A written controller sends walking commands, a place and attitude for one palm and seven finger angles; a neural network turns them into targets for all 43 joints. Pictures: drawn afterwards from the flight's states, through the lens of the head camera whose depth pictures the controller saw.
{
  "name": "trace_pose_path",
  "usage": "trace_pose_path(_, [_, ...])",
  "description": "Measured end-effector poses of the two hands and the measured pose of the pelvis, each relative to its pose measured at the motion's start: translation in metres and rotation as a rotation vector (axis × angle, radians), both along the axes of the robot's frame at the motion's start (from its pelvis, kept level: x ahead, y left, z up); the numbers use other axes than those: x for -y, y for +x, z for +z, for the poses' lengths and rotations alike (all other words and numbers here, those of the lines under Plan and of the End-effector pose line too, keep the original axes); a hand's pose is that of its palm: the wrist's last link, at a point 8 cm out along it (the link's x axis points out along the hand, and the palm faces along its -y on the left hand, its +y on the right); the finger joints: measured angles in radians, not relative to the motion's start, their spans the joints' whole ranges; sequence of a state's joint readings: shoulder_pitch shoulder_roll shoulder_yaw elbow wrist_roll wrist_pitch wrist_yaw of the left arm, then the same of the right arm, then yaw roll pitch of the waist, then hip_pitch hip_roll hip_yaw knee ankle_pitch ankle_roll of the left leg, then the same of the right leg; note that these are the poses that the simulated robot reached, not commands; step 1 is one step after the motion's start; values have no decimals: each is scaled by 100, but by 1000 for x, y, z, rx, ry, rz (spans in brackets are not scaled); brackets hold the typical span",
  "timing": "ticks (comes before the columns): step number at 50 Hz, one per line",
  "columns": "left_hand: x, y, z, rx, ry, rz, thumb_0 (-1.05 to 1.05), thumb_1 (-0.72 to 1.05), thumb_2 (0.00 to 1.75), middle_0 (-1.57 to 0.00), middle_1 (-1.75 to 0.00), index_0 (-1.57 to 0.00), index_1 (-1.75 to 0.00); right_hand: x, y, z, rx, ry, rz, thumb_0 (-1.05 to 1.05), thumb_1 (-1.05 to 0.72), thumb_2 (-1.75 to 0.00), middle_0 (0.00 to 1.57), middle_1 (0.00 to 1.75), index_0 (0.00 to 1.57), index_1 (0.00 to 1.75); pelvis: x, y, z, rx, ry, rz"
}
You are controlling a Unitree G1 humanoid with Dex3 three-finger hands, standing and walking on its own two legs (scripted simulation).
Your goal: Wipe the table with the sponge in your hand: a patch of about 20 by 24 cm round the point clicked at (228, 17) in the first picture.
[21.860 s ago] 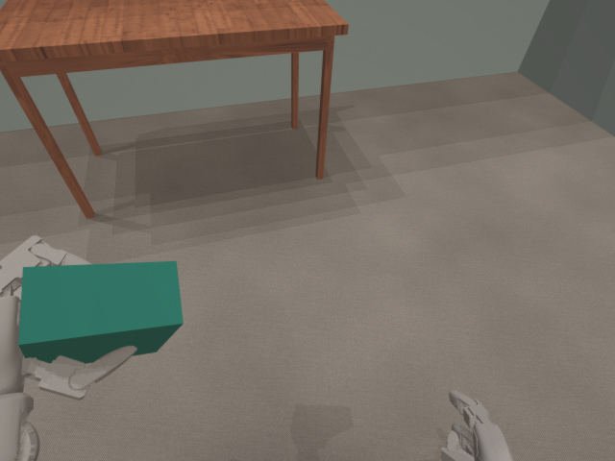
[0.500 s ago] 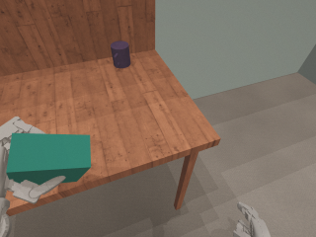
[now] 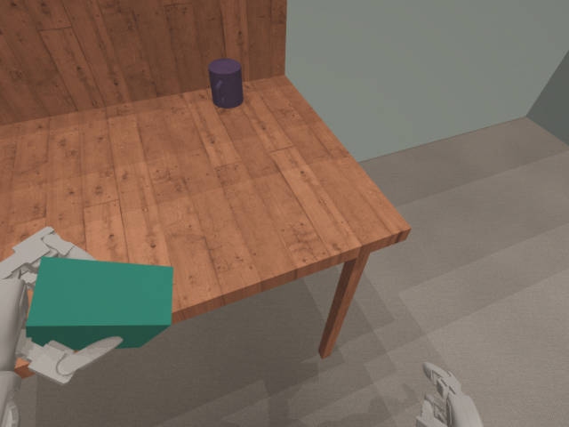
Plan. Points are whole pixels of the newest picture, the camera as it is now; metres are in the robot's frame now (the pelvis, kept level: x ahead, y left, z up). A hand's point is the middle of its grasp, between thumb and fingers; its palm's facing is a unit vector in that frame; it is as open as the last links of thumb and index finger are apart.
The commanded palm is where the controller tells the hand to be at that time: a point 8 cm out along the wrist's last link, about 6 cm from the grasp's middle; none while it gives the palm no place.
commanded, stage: come to a stop and stand still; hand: left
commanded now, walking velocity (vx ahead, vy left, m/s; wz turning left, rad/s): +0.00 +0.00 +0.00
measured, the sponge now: (118, 310) +0.21 +0.21 +0.11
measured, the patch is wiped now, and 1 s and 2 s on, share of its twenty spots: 0.00 0.00 0.00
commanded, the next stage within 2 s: look again from close up in 1.36 s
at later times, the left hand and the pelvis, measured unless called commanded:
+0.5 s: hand out of the picture +0.23 +0.33 +0.16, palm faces +0.39 -0.80 -0.45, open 10.2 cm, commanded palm +0.18 +0.35 +0.18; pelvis +0.02 +0.07 +0.01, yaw +0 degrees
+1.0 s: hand (61, 236) +0.27 +0.27 +0.17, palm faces +0.35 -0.83 -0.44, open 10.2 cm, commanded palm +0.21 +0.31 +0.18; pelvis +0.05 +0.03 +0.01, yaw +0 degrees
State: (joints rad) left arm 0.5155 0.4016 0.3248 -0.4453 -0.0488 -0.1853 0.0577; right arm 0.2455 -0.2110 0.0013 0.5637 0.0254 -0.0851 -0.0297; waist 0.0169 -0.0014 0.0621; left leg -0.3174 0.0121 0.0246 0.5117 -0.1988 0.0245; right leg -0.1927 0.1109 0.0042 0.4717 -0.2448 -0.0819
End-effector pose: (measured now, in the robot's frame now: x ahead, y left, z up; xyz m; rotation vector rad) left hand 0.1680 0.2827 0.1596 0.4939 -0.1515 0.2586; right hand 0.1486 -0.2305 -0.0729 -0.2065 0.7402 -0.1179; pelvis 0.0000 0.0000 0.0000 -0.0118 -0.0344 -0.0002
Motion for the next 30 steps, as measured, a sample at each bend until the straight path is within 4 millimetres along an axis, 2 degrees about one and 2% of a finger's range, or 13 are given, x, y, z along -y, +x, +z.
trace_pose_path(3, [-31,0,7,82,-14,84,-2,-51,102,-71,-135,-73,-135,-11,-3,2,-12,-37,28,2,-90,-90,20,30,20,30,-13,-2,0,14,-16,7])
trace_pose_path(6, [-52,5,16,165,-35,127,-2,-51,102,-71,-135,-73,-135,-26,0,5,4,-48,48,2,-90,-90,20,30,20,30,-27,-2,1,19,-20,8])
trace_pose_path(10, [-59,16,22,198,-38,97,-2,-50,102,-71,-135,-73,-135,-50,11,11,61,-21,62,2,-90,-90,20,30,21,30,-45,-3,2,8,-11,-1])
trace_pose_path(14, [-58,24,20,152,-8,30,-2,-50,102,-70,-135,-73,-135,-75,23,15,98,21,68,2,-90,-90,20,30,21,30,-58,-1,3,-9,-5,-7])
trace_pose_path(18, [-65,24,17,92,26,15,-2,-50,102,-70,-135,-73,-134,-93,30,14,87,47,79,1,-90,-90,20,30,21,30,-65,5,5,-26,-8,-8])
trace_pose_path(25, [-84,25,20,88,41,88,-2,-50,102,-70,-135,-73,-134,-101,39,6,20,36,117,1,-90,-90,20,30,21,30,-68,17,6,-31,-13,2])
trace_pose_path(30, [-78,36,18,105,-4,108,-2,-50,102,-70,-135,-73,-134,-92,50,5,12,20,115,2,-90,-90,20,30,21,30,-66,26,6,-31,-3,3])
